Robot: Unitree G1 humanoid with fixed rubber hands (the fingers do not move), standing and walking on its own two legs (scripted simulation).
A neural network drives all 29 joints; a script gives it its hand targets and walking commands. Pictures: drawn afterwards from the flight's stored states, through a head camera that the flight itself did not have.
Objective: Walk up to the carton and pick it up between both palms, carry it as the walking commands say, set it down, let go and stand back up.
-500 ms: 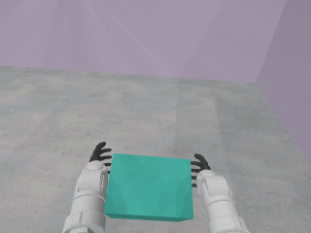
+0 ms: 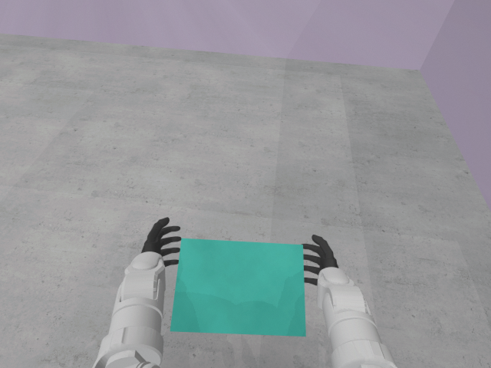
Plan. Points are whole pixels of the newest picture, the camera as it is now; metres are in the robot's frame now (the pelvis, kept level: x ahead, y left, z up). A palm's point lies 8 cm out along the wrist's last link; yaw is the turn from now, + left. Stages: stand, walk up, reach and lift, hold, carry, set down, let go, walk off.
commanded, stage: set down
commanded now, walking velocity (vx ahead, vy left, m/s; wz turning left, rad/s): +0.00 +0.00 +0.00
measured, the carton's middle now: (238, 287) +0.30 +0.02 -0.13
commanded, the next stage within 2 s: none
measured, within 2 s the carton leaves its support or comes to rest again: neither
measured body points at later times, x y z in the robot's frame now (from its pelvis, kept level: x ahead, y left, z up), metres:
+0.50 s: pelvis -0.04 +0.01 -0.05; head +0.12 +0.03 +0.37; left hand +0.30 +0.20 -0.14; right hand +0.32 -0.11 -0.14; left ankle +0.01 +0.14 -0.73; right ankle +0.03 -0.11 -0.73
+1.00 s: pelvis -0.05 +0.00 -0.14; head +0.14 +0.00 +0.26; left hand +0.34 +0.19 -0.22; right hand +0.35 -0.11 -0.23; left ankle +0.01 +0.14 -0.73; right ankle +0.03 -0.11 -0.73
